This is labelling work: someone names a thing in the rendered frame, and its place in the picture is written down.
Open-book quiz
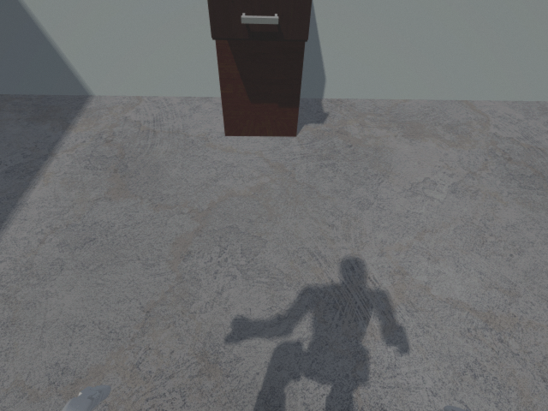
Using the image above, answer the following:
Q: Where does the robot left hand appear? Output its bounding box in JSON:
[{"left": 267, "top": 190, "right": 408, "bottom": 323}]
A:
[{"left": 62, "top": 385, "right": 111, "bottom": 411}]

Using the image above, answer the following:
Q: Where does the handle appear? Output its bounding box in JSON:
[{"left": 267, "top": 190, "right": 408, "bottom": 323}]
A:
[{"left": 241, "top": 13, "right": 278, "bottom": 24}]

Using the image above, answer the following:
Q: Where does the drawer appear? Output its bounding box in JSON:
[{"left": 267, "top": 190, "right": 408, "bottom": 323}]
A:
[{"left": 207, "top": 0, "right": 312, "bottom": 42}]

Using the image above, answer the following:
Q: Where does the cabinet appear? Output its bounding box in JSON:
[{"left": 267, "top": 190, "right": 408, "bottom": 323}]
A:
[{"left": 216, "top": 40, "right": 305, "bottom": 137}]

